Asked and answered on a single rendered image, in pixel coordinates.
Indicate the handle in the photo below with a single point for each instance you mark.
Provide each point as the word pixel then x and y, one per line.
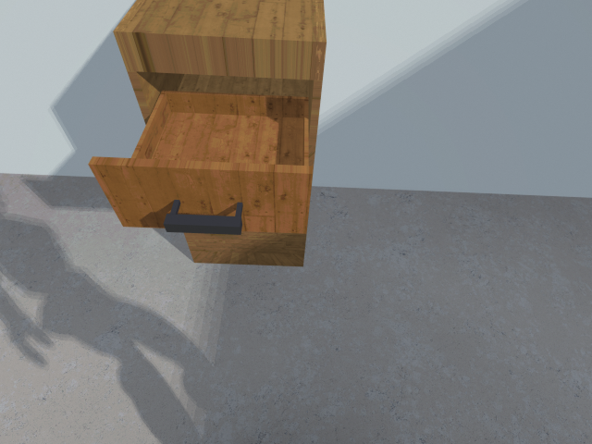
pixel 231 225

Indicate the cabinet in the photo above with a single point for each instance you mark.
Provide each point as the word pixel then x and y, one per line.
pixel 265 47

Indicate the drawer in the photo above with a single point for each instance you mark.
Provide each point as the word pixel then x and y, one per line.
pixel 212 150

